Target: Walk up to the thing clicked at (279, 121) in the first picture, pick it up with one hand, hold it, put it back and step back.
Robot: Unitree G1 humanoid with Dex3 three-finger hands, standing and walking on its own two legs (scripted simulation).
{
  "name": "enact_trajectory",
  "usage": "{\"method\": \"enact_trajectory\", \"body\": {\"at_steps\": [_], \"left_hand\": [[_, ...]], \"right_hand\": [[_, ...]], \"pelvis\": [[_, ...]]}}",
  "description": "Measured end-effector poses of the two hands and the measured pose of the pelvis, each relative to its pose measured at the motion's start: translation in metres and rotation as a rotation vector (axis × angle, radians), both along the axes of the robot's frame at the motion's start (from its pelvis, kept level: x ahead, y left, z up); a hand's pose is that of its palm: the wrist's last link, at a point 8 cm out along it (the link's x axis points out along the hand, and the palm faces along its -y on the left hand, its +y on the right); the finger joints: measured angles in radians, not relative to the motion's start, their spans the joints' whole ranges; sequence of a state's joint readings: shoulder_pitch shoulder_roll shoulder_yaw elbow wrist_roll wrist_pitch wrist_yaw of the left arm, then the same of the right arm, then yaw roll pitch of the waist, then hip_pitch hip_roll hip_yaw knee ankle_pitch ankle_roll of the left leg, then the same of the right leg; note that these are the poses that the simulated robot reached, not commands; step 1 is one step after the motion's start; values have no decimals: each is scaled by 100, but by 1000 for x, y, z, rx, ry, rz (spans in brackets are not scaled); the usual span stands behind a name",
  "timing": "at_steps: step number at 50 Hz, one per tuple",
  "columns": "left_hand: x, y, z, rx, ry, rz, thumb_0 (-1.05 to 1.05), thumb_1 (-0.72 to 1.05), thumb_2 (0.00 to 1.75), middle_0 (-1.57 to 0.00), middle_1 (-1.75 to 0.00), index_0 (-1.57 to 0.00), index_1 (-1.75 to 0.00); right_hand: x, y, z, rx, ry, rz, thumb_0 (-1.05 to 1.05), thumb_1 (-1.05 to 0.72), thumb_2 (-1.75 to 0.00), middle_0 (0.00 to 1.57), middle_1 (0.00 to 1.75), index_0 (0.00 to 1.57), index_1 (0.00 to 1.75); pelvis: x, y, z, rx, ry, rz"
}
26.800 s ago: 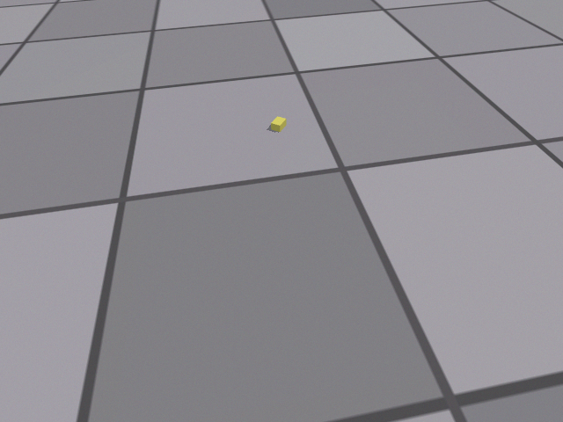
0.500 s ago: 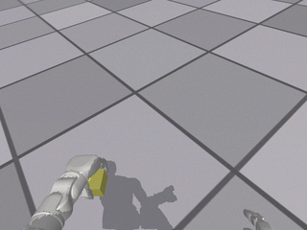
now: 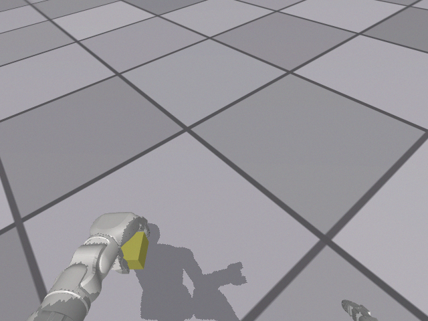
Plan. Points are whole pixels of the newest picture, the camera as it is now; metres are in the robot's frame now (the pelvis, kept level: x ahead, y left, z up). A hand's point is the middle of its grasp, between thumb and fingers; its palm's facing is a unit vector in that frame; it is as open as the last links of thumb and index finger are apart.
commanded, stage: crouch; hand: left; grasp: from above
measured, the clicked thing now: (124, 250) +0.30 +0.23 -0.07
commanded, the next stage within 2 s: lower in 1.96 s
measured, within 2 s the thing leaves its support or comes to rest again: neither
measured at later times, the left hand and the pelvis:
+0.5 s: hand (136, 265) +0.31 +0.23 -0.15, palm faces -0.43 +0.05 -0.90, open 9.1 cm; pelvis -0.02 +0.00 -0.06, yaw +1 degrees
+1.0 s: hand (158, 281) +0.35 +0.23 -0.41, palm faces -0.47 +0.02 -0.88, open 9.1 cm; pelvis -0.06 +0.01 -0.26, yaw +0 degrees
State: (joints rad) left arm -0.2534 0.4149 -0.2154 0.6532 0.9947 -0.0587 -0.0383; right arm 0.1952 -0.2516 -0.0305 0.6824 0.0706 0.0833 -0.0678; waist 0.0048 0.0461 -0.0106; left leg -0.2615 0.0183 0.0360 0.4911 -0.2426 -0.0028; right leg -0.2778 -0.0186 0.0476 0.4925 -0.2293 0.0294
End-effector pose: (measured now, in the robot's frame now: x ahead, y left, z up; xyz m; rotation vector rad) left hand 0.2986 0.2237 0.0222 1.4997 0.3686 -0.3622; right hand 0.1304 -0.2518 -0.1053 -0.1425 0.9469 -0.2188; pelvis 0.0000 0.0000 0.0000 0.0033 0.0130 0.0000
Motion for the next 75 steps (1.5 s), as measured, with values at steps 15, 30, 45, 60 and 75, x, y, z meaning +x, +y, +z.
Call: {"method": "enact_trajectory", "body": {"at_steps": [15, 30, 45, 60, 75], "left_hand": [[-5, 1, -38, 5, 18, -19, -2, 13, 34, -84, -32, -85, -31], [27, 2, -171, 84, -35, -38, -2, 14, 34, -84, -32, -84, -31], [58, 6, -327, 81, -1, -4, -3, 14, 34, -84, -32, -84, -31], [76, 14, -441, 47, -4, -8, -3, 13, 35, -84, -32, -85, -30], [88, 15, -500, 40, 15, 4, -3, 13, 35, -84, -32, -85, -31]], "right_hand": [[-3, -1, -5, -17, 36, 13, 0, -90, -90, 20, 30, 20, 30], [-81, -29, -100, -118, 243, -14, 0, -90, -90, 20, 30, 20, 29], [-151, -14, -237, -109, 413, -37, 0, -90, -90, 21, 30, 20, 29], [-126, -17, -321, -112, 411, 99, 0, -91, -90, 21, 30, 21, 29], [-144, -25, -358, -112, 465, 106, 0, -91, -90, 20, 30, 20, 29]], "pelvis": [[-2, 1, -7, -2, 50, 12], [-32, 3, -101, -35, 344, 27], [-59, 8, -229, -58, 567, 25], [-63, 1, -315, -84, 650, 24], [-67, 0, -362, -93, 646, 6]]}}
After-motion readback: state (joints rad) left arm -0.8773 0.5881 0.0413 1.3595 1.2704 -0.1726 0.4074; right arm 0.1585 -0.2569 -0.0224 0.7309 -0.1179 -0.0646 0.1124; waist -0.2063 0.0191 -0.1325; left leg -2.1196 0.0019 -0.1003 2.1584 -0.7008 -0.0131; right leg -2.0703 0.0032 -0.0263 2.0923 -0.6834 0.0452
